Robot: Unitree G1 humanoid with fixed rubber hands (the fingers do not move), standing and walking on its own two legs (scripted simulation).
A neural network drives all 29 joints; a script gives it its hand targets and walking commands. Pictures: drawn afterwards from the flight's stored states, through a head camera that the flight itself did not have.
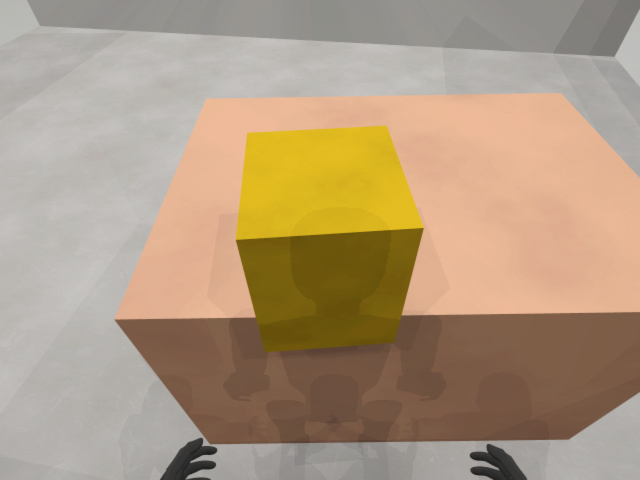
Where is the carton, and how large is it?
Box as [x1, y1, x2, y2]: [236, 126, 423, 351]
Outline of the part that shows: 386,126 247,133 236,242 265,351 394,342 423,227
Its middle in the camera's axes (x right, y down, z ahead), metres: +0.00 +0.00 +0.57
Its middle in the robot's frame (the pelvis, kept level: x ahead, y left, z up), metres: +0.45 +0.03 +0.06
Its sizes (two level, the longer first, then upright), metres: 0.210 0.200 0.250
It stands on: a pedestal, 0.69 m high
